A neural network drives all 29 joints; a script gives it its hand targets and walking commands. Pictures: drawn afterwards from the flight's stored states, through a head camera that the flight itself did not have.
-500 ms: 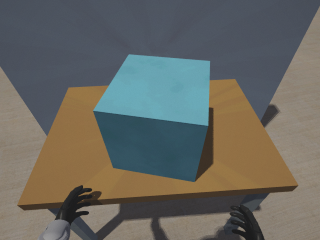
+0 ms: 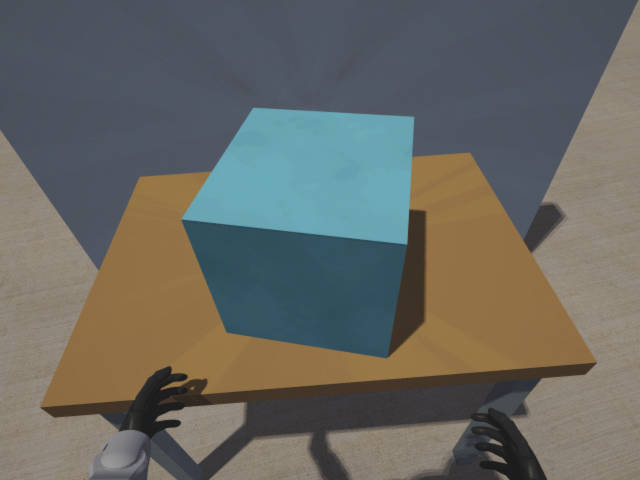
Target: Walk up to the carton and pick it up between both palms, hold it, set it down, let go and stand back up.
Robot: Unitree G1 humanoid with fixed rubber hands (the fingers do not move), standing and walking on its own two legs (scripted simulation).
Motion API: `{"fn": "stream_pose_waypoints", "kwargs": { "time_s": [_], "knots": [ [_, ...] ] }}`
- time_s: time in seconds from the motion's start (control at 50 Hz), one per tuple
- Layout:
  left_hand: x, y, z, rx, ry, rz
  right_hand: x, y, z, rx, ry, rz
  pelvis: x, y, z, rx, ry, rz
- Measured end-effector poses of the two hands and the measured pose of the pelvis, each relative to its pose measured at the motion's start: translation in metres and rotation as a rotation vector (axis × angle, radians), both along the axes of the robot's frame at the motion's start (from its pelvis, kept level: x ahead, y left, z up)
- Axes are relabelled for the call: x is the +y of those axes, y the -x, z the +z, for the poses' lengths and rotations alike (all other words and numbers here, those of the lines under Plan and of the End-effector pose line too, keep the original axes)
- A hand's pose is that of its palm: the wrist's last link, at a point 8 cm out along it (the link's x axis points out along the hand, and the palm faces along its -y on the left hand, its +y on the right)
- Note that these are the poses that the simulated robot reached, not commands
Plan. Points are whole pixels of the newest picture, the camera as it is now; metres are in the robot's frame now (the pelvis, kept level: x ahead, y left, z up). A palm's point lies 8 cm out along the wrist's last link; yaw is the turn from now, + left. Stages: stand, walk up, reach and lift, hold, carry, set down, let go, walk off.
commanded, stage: let go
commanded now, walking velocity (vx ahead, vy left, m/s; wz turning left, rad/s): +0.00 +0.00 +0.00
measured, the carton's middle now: (317, 228) +0.49 +0.04 +0.02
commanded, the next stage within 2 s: stand in 0.04 s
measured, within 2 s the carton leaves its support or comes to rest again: neither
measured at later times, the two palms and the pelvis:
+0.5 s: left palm out of the picture +0.08 +0.26 -0.11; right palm out of the picture +0.09 -0.25 -0.10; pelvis -0.01 +0.01 -0.01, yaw +1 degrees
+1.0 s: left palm out of the picture +0.02 +0.27 -0.12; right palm out of the picture +0.04 -0.24 -0.12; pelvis -0.04 +0.02 -0.01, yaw +1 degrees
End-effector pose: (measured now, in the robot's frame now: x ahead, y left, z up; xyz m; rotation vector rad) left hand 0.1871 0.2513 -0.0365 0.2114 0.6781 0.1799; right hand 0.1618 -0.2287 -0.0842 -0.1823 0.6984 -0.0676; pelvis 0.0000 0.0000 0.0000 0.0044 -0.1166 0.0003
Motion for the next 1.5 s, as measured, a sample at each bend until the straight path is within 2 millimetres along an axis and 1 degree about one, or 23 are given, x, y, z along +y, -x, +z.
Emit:
{"fn": "stream_pose_waypoints", "kwargs": {
  "time_s": [0.1, 0.16, 0.22, 0.34, 0.4, 0.46, 0.54, 0.64, 0.74, 0.84, 1.02, 1.22, 1.36, 1.5],
  "knots": [
    [0.001, 0.001, -0.001, -0.006, 0.004, -0.010, 0.001, 0.003, 0.000, 0.007, 0.003, -0.002, 0.001, 0.000, 0.000, 0.008, 0.001, 0.003],
    [0.003, 0.007, -0.005, -0.008, -0.028, -0.048, -0.001, 0.014, -0.008, 0.065, 0.010, -0.009, 0.003, 0.000, -0.002, 0.036, 0.003, 0.003],
    [0.008, 0.023, -0.017, 0.034, -0.040, -0.051, -0.006, 0.031, -0.016, 0.140, 0.023, -0.024, 0.004, 0.001, -0.003, 0.052, 0.004, 0.004],
    [0.009, 0.066, -0.047, 0.155, -0.007, -0.028, -0.020, 0.066, -0.024, 0.263, 0.065, -0.048, 0.004, 0.004, -0.004, 0.065, 0.005, 0.010],
    [0.007, 0.084, -0.059, 0.205, 0.014, -0.016, -0.024, 0.074, -0.023, 0.282, 0.082, -0.058, 0.004, 0.006, -0.005, 0.063, 0.005, 0.011],
    [0.007, 0.096, -0.067, 0.232, 0.026, -0.009, -0.025, 0.076, -0.021, 0.277, 0.089, -0.062, 0.005, 0.008, -0.006, 0.060, 0.006, 0.013],
    [0.008, 0.108, -0.071, 0.247, 0.030, -0.001, -0.022, 0.077, -0.020, 0.265, 0.087, -0.058, 0.007, 0.011, -0.007, 0.057, 0.008, 0.015],
    [0.012, 0.121, -0.071, 0.264, 0.020, 0.007, -0.014, 0.081, -0.023, 0.266, 0.072, -0.048, 0.010, 0.018, -0.007, 0.055, 0.009, 0.017],
    [0.018, 0.135, -0.072, 0.287, 0.008, 0.014, -0.008, 0.091, -0.029, 0.286, 0.060, -0.041, 0.013, 0.024, -0.008, 0.055, 0.009, 0.018],
    [0.022, 0.148, -0.074, 0.312, 0.003, 0.019, -0.005, 0.104, -0.034, 0.313, 0.058, -0.040, 0.015, 0.031, -0.008, 0.055, 0.009, 0.019],
    [0.022, 0.166, -0.080, 0.348, 0.012, 0.023, -0.007, 0.120, -0.037, 0.346, 0.070, -0.046, 0.017, 0.038, -0.010, 0.058, 0.008, 0.020],
    [0.022, 0.180, -0.085, 0.383, 0.016, 0.035, -0.008, 0.127, -0.039, 0.362, 0.073, -0.049, 0.017, 0.041, -0.011, 0.064, 0.007, 0.022],
    [0.022, 0.184, -0.086, 0.400, 0.013, 0.044, -0.008, 0.127, -0.042, 0.370, 0.068, -0.048, 0.016, 0.039, -0.012, 0.068, 0.007, 0.023],
    [0.020, 0.181, -0.086, 0.408, 0.012, 0.046, -0.008, 0.125, -0.043, 0.377, 0.064, -0.055, 0.014, 0.035, -0.011, 0.070, 0.006, 0.023]
  ]
}}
